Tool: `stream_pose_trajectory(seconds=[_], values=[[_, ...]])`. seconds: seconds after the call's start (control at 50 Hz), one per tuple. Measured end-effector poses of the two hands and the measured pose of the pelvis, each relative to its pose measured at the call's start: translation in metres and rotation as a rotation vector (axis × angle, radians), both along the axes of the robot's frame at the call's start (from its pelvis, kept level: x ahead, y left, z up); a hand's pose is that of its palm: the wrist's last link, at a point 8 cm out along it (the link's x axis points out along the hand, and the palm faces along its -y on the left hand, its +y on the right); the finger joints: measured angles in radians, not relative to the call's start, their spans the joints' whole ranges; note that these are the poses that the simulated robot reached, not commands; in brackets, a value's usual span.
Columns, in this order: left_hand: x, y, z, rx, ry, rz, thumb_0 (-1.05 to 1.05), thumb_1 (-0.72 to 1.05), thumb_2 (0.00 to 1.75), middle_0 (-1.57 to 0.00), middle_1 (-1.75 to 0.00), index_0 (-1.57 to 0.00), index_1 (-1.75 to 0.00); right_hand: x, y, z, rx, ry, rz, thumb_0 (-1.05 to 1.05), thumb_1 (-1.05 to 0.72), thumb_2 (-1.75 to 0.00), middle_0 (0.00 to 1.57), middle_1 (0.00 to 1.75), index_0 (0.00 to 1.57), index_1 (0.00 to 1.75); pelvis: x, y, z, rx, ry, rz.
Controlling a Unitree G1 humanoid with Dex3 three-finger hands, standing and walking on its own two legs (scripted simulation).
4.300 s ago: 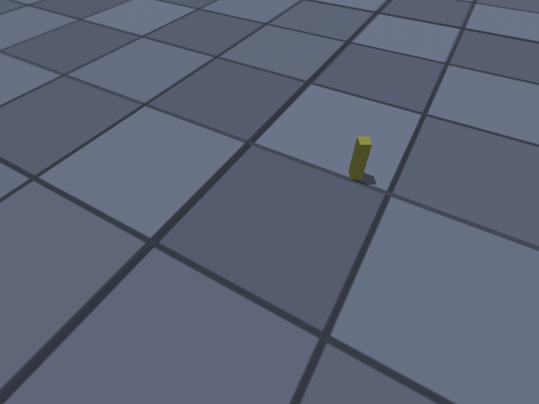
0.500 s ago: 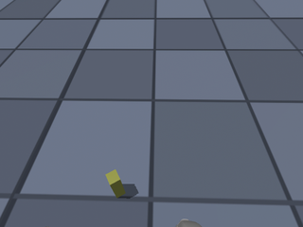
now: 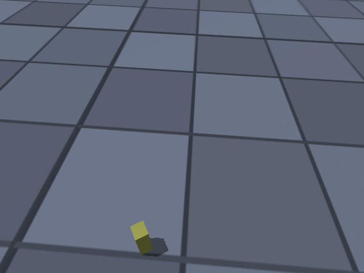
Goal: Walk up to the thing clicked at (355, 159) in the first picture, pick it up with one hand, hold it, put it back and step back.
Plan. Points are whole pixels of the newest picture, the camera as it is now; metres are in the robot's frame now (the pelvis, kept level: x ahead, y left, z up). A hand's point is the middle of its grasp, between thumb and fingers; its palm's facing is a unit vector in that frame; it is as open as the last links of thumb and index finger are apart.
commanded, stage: walk up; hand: left
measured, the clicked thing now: (142, 238) +0.39 +0.19 -0.64
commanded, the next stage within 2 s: stand in 1.18 s
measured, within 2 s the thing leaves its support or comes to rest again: neither
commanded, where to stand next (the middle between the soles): +0.03 -0.01 m, yaw -1 degrees
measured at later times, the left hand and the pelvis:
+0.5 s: hand out of the picture +0.13 +0.25 -0.13, palm faces -0.01 -0.94 -0.35, open 7.4 cm; pelvis +0.02 +0.00 +0.02, yaw -1 degrees
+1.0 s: hand out of the picture +0.12 +0.24 -0.14, palm faces -0.04 -0.94 -0.34, open 7.4 cm; pelvis +0.03 +0.00 +0.02, yaw -1 degrees
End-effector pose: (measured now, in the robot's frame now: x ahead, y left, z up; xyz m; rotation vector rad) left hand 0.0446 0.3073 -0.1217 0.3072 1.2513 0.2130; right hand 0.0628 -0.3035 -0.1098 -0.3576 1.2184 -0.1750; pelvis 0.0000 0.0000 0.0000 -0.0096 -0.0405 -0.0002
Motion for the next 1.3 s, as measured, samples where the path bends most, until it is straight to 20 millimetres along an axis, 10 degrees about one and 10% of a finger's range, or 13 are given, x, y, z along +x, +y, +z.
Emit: stream_pose_trajectory(seconds=[0.32, 0.82, 1.3], values=[[0.057, -0.008, 0.021, 0.006, -0.05, -0.011, 0.01, 0.9, 0.9, -0.21, -0.3, -0.2, -0.3, 0.073, 0.009, 0.012, 0.036, -0.096, -0.007, 0.01, -0.9, -0.89, 0.21, 0.3, 0.21, 0.3, 0.021, 0.001, 0.015, 0.011, -0.002, -0.005], [0.066, -0.018, 0.023, -0.005, -0.015, -0.038, 0.01, 0.9, 0.9, -0.21, -0.3, -0.2, -0.3, 0.012, 0.001, 0.004, 0.036, 0.045, -0.097, 0.01, -0.9, -0.89, 0.21, 0.3, 0.21, 0.3, 0.026, -0.002, 0.02, 0.013, -0.003, -0.019], [0.072, -0.018, 0.024, -0.003, -0.03, -0.036, 0.01, 0.9, 0.9, -0.21, -0.3, -0.2, -0.3, 0.039, 0.003, 0.009, 0.037, -0.011, -0.067, 0.01, -0.9, -0.89, 0.21, 0.3, 0.21, 0.3, 0.031, -0.004, 0.021, 0.014, 0.0, -0.017]])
